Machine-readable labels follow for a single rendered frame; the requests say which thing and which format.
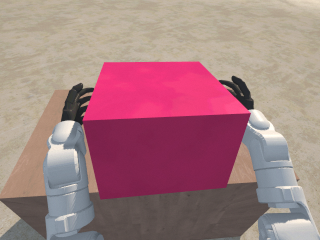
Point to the carton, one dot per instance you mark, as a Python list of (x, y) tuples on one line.
[(161, 127)]

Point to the right robot hand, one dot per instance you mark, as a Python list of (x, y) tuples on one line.
[(240, 91)]

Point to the pedestal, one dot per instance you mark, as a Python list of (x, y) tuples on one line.
[(188, 215)]

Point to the robot left forearm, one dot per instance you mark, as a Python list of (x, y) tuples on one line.
[(66, 181)]

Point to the robot right forearm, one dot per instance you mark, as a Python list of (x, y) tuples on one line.
[(271, 161)]

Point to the left robot hand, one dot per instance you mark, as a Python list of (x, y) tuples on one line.
[(72, 110)]

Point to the right robot upper arm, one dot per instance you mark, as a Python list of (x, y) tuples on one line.
[(286, 226)]

